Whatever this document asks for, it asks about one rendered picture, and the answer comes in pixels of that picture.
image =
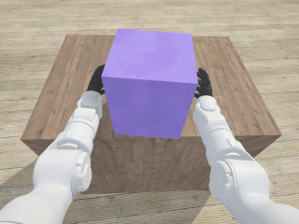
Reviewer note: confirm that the right robot forearm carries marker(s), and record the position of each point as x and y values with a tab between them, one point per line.
216	134

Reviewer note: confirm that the carton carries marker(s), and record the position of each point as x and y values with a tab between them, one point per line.
150	80

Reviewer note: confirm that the left robot hand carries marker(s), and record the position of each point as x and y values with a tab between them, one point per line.
96	83

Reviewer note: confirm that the robot left upper arm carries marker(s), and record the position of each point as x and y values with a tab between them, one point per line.
60	175

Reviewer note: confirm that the pedestal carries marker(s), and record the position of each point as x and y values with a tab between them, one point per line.
124	163

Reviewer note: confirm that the robot right upper arm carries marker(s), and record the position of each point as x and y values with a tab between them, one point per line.
243	187

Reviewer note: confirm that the left robot forearm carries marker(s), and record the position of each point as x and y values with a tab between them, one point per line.
82	126

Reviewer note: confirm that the right robot hand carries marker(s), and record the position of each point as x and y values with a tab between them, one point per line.
205	88

